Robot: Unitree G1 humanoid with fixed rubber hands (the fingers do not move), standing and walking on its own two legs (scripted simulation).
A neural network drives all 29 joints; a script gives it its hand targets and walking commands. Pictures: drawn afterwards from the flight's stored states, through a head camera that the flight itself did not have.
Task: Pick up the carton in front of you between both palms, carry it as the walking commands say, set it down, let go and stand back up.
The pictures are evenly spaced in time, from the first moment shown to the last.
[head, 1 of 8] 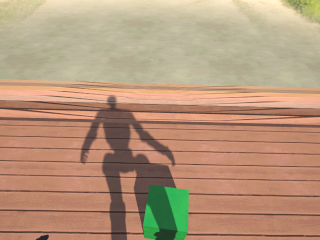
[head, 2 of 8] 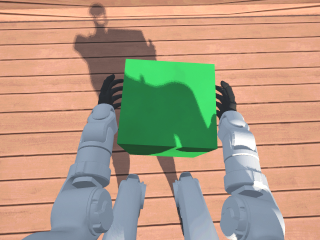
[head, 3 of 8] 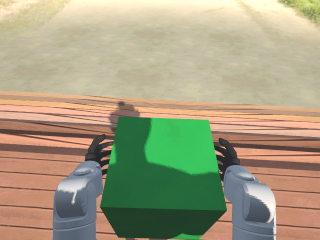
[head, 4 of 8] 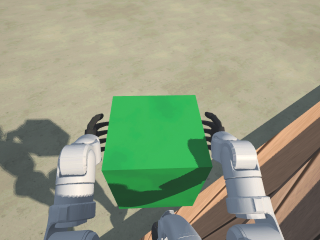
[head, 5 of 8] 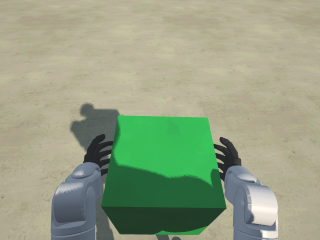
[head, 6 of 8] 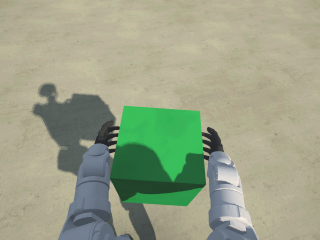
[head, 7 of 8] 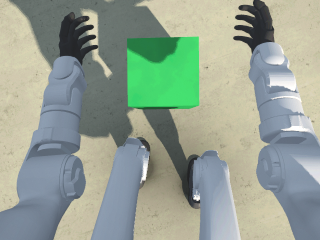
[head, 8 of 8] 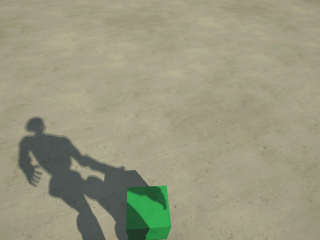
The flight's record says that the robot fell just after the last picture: no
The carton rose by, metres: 0.68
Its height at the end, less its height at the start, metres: -1.22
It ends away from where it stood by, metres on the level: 5.59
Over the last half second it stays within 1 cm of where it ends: yes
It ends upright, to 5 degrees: yes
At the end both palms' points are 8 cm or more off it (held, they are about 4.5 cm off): yes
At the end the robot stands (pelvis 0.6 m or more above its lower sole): yes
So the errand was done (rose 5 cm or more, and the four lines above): yes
